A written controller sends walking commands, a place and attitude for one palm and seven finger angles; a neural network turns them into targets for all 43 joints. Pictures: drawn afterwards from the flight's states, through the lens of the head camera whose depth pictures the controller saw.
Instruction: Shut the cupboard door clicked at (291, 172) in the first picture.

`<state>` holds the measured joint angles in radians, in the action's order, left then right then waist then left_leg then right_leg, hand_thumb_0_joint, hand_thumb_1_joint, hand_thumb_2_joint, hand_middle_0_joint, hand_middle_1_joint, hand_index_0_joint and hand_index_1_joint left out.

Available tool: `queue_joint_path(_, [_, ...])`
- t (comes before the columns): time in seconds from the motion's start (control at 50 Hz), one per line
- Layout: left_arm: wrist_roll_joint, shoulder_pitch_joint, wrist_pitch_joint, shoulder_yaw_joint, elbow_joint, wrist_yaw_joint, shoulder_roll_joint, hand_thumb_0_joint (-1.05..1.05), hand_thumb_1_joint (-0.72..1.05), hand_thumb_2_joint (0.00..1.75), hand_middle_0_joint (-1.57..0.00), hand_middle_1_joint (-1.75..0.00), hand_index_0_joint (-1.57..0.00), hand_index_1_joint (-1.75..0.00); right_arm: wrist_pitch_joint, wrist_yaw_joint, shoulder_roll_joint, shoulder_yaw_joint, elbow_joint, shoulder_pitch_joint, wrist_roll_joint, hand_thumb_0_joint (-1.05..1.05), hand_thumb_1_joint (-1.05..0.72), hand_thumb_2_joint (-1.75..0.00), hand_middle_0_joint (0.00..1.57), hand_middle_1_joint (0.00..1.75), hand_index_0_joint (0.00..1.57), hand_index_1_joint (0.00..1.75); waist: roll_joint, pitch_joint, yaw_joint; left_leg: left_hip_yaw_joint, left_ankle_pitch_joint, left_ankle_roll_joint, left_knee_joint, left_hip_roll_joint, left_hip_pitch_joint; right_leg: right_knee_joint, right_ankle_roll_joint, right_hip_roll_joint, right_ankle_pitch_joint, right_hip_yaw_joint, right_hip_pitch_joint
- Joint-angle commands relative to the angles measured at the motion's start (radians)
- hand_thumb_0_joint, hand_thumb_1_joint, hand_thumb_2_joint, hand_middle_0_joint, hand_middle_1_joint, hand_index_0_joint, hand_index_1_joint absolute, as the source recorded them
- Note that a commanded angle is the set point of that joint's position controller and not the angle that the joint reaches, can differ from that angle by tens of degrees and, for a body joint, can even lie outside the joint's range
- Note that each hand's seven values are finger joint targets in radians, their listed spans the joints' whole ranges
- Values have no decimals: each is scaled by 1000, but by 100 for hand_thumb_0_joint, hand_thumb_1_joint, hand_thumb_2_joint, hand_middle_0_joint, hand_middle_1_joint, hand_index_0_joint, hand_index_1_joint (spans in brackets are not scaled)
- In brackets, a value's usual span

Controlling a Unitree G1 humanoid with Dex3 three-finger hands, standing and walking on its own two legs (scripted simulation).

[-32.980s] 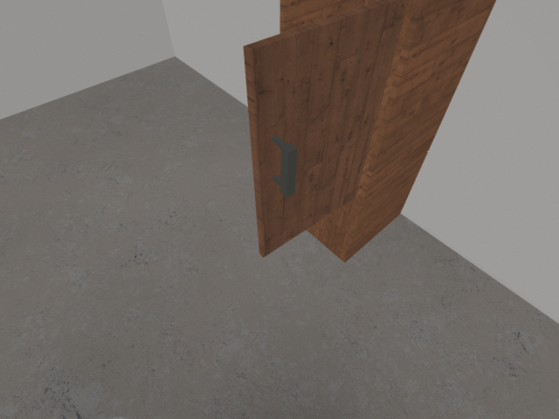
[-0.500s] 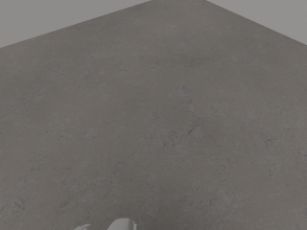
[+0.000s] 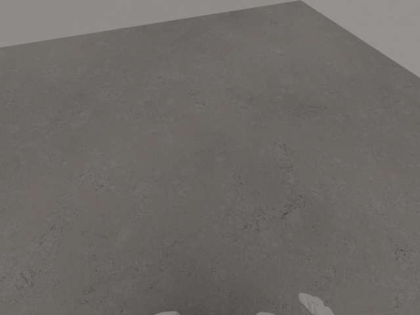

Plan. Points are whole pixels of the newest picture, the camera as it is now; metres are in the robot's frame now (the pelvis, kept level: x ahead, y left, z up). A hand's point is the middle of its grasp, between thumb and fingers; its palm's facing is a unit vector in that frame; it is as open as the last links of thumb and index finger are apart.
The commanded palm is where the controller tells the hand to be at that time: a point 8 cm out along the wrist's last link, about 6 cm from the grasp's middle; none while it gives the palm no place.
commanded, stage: turn to face it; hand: left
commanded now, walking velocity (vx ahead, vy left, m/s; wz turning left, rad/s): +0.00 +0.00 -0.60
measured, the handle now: out of the picture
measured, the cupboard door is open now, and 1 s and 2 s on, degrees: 53 53 53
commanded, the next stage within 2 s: none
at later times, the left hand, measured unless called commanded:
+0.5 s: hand (145, 294) +0.17 +0.16 -0.16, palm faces -0.26 -0.93 -0.24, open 7.4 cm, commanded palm none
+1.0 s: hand (169, 237) +0.30 +0.13 -0.15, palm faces -0.57 -0.79 -0.22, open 7.4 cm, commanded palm none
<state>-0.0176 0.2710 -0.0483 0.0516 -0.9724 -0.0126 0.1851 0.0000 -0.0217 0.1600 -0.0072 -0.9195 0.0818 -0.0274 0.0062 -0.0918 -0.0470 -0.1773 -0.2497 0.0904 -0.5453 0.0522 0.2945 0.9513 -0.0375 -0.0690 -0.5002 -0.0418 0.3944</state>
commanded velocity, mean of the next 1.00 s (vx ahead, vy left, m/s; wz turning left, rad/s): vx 0.00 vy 0.00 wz -0.60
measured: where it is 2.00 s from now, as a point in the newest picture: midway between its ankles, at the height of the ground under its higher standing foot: outside the picture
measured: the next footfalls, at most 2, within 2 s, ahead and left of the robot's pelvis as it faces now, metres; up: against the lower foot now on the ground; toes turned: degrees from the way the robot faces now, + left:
right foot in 0.26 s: +0.05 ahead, -0.14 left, +0.00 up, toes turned -16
left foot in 0.62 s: +0.16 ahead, +0.10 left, +0.00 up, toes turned -20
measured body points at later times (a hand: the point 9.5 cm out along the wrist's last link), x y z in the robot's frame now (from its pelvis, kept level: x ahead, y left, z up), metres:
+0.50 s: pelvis +0.05 -0.02 +0.00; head +0.09 -0.03 +0.45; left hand +0.18 +0.21 -0.14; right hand +0.03 -0.30 -0.14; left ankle +0.07 +0.11 -0.68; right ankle +0.01 -0.13 -0.74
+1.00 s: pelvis +0.07 +0.03 +0.00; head +0.11 +0.02 +0.45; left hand +0.33 +0.17 -0.14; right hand -0.05 -0.20 -0.13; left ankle +0.12 +0.11 -0.74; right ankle -0.02 -0.08 -0.69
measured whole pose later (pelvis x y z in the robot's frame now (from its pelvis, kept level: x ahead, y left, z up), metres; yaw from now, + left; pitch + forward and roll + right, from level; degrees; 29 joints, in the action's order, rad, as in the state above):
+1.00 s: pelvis +0.07 +0.03 +0.00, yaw -37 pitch +0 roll -2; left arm -0.02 0.13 -0.09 0.09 -0.86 0.04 0.26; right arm 0.01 -0.02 0.20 0.03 -0.92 0.27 -0.03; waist 0.00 -0.08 0.02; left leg -0.25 -0.30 0.02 -0.52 0.14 0.21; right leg 0.88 -0.06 -0.04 -0.43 -0.06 0.40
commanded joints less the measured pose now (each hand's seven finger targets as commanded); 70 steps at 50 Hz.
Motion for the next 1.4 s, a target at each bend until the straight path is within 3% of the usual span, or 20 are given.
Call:
queue_joint_path(0.0, [-11,40,-4,30,62,12,62,0,90,90,-20,-30,-20,-30,8,-15,206,70,24,81,0,0,-90,-90,20,30,20,30,99,97,52,168,148,64,249,307,-68,-39,0,11,64,-18,5])
queue_joint_path(0.2, [-16,49,8,54,112,23,88,0,90,90,-20,-30,-20,-30,13,-8,211,102,26,90,5,0,-90,-90,20,30,20,30,98,124,17,20,271,-4,16,305,-98,-381,31,37,301,-44,-144])
queue_joint_path(0.22, [-20,100,16,64,106,20,132,0,90,90,-20,-30,-20,-30,14,-4,189,102,39,73,10,0,-90,-90,20,30,20,30,-30,139,-14,-33,130,-61,-129,231,-34,-503,66,-32,466,83,-214])
queue_joint_path(0.24, [-32,109,31,77,107,9,232,0,90,90,-20,-30,-20,-30,16,0,117,90,76,62,18,0,-90,-90,20,30,20,30,-321,127,-23,-83,-285,-129,-341,64,187,-607,170,-253,715,403,-303])
queue_joint_path(0.26, [-14,141,31,77,101,3,271,0,90,90,-20,-30,-20,-30,30,-2,134,82,98,37,15,0,-90,-90,20,30,20,30,-295,127,-47,50,-411,-136,-531,2,253,-642,270,-326,787,482,-283])
queue_joint_path(0.38, [-7,-13,36,60,151,-12,198,0,90,90,-20,-30,-20,-30,28,3,140,82,78,60,12,0,-90,-90,20,30,20,30,-124,152,31,175,-160,-165,-559,23,286,-584,223,-170,692,297,-298])
queue_joint_path(0.48, [-13,5,29,71,142,-3,240,0,90,90,-20,-30,-20,-30,20,-3,128,73,96,52,19,0,-90,-90,20,30,20,30,-139,158,10,143,-187,-172,-295,-16,193,-540,232,-150,762,337,-305])
queue_joint_path(0.56, [-5,-90,12,71,162,2,236,0,90,90,-20,-30,-20,-30,5,-12,149,74,68,179,27,0,-90,-90,20,30,20,30,-165,156,78,138,8,-159,45,-34,-80,-463,150,-87,617,340,-118])
queue_joint_path(0.58, [4,-97,6,62,176,6,194,0,90,90,-20,-30,-20,-30,-5,-15,198,81,58,219,21,0,-90,-90,20,30,20,30,-43,165,94,209,56,-138,178,50,-219,-386,93,-6,438,280,8])
queue_joint_path(0.6, [11,-74,3,48,195,15,129,0,90,90,-20,-30,-20,-30,-12,-16,302,100,62,240,8,0,-90,-90,20,30,20,30,284,178,92,488,149,-47,263,315,-292,-164,23,133,26,140,169])
queue_joint_path(0.62, [4,-105,1,49,211,16,152,0,90,90,-20,-30,-20,-30,-8,-24,335,101,71,268,0,0,-90,-90,20,30,20,30,295,169,111,572,248,51,268,437,-219,52,8,115,-145,98,166])
queue_joint_path(0.64, [-4,-100,0,57,210,21,164,0,90,90,-20,-30,-20,-30,-6,-22,307,90,88,231,-7,0,-90,-90,20,30,20,30,170,145,89,526,191,86,271,429,-135,166,8,75,-106,120,141])
queue_joint_path(0.74, [-5,-96,-18,58,175,46,137,0,90,90,-20,-30,-20,-30,-12,-30,227,71,103,156,-5,0,-90,-90,20,30,20,30,152,100,48,215,483,27,202,271,-184,225,-29,45,65,55,177])
queue_joint_path(1.0, [-7,-153,-6,41,206,47,117,0,90,90,-20,-30,-20,-30,0,-7,264,102,51,215,-4,0,-90,-90,20,30,20,30,198,128,75,65,459,12,95,332,-193,-265,17,55,117,-56,-51])
queue_joint_path(1.04, [-8,-51,1,53,177,42,153,0,90,90,-20,-30,-20,-30,4,-2,265,104,60,178,5,0,-90,-90,20,30,20,30,112,147,15,10,299,-56,-45,296,-59,-469,46,46,311,-37,-256])
queue_joint_path(1.06, [-17,19,15,68,160,32,241,0,90,90,-20,-30,-20,-30,8,3,212,96,80,175,16,0,-90,-90,20,30,20,30,-126,185,-20,-67,50,-123,-255,188,80,-604,105,-124,443,181,-389])
queue_joint_path(1.08, [-12,54,23,82,146,18,328,0,90,90,-20,-30,-20,-30,15,6,158,77,130,114,14,0,-90,-90,20,30,20,30,-335,139,-40,-25,-404,-166,-486,40,302,-633,218,-313,736,464,-386])
queue_joint_path(1.1, [-2,63,19,81,146,5,327,0,90,90,-20,-30,-20,-30,32,-2,187,78,137,103,13,0,-90,-90,20,30,20,30,-258,133,-44,109,-379,-155,-609,55,314,-634,275,-344,708,453,-325])
queue_joint_path(1.2, [-4,-134,26,54,196,-4,214,0,90,90,-20,-30,-20,-30,36,7,182,88,86,127,8,0,-90,-90,20,30,20,30,-189,92,58,170,-118,-175,-599,64,268,-641,202,-153,484,275,-182])
queue_joint_path(1.38, [-12,-62,22,72,168,7,251,0,90,90,-20,-30,-20,-30,18,-3,148,78,117,98,22,0,-90,-90,20,30,20,30,-174,156,31,148,-174,-169,-185,-25,115,-553,224,-133,612,405,-221])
